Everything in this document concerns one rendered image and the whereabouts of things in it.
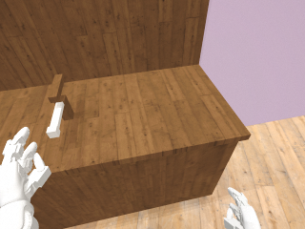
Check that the right robot hand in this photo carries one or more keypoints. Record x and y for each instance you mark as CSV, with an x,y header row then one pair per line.
x,y
246,217

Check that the robot left forearm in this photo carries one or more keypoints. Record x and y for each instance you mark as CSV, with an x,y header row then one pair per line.
x,y
18,215

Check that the left robot hand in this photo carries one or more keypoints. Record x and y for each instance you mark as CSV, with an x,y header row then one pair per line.
x,y
15,167

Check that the counter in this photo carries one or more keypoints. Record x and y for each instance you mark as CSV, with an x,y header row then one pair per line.
x,y
142,127

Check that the tap lever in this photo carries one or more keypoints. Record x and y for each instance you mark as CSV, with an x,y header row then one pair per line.
x,y
53,131

